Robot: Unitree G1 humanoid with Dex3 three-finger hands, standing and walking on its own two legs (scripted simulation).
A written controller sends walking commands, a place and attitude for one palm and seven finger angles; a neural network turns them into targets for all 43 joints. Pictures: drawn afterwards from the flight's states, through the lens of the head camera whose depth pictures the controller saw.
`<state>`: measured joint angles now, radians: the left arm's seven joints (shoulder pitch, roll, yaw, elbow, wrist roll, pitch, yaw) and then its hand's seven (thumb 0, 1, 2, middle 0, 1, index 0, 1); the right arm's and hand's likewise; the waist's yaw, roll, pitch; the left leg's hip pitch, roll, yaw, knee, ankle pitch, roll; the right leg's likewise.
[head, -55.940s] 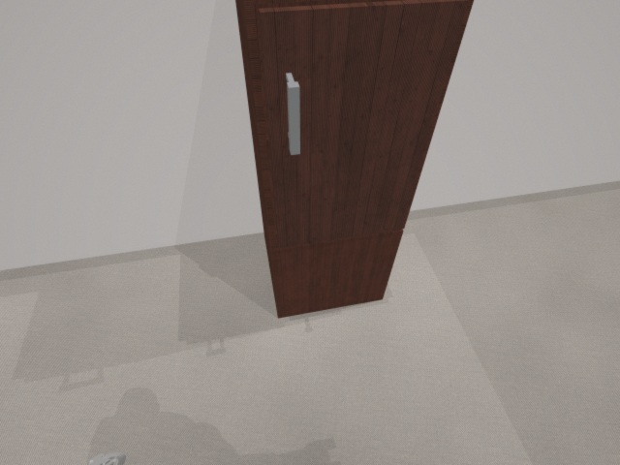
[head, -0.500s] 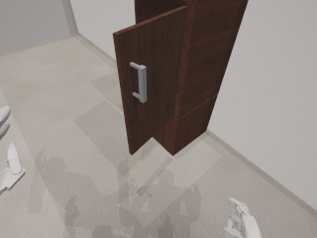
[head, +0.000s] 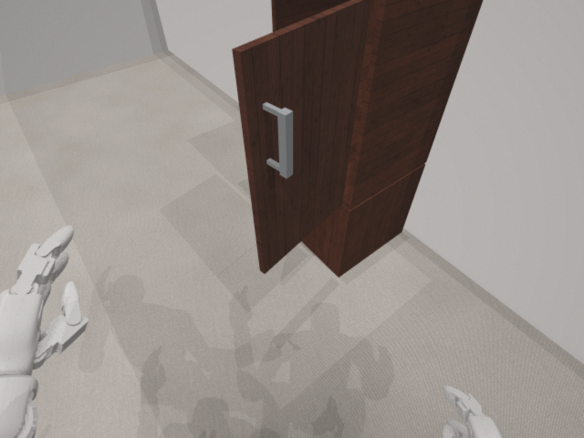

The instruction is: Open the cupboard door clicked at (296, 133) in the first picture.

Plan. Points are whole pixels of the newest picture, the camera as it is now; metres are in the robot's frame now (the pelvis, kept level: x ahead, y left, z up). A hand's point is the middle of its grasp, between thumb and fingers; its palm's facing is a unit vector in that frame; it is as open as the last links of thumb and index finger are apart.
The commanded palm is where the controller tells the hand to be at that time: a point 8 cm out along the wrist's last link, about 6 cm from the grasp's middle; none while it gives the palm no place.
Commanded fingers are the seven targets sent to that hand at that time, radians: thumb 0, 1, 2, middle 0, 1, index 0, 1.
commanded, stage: let the arm hang, fingers relaxed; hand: left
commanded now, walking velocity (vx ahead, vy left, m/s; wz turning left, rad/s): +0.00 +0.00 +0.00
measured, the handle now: (278, 141) +0.60 +0.07 +0.09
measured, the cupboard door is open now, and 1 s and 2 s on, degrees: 100 100 100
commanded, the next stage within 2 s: look to check the result in 1.04 s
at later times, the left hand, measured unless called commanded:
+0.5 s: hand out of the picture -0.06 +0.18 -0.17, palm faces +0.04 -0.97 -0.23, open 7.2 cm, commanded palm none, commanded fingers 0.00 0.90 0.90 -0.20 -0.30 -0.20 -0.30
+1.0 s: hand out of the picture +0.03 +0.15 -0.17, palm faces +0.03 -0.98 -0.19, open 7.3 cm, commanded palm none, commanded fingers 0.00 0.90 0.90 -0.20 -0.30 -0.20 -0.30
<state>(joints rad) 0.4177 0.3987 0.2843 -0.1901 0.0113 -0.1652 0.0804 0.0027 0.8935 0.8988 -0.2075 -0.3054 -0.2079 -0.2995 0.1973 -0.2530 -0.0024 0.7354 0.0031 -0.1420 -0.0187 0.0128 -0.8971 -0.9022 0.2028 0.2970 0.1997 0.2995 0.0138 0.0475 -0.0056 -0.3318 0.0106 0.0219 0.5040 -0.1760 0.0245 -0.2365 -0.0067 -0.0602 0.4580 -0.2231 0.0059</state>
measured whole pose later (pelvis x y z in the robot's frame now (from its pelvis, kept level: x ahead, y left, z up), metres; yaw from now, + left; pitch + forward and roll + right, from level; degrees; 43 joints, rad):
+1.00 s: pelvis +0.01 -0.02 +0.00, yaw +0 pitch -2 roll +0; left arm 0.25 0.14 0.01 1.13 0.01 0.00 0.03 0.01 0.93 0.90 -0.20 -0.30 -0.20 -0.30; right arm 0.27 -0.13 -0.01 1.14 -0.02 0.01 -0.03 0.01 -0.91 -0.90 0.20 0.30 0.20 0.30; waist -0.01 0.01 0.04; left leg -0.23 0.02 0.02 0.43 -0.17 -0.01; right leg -0.16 0.01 -0.06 0.44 -0.25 -0.03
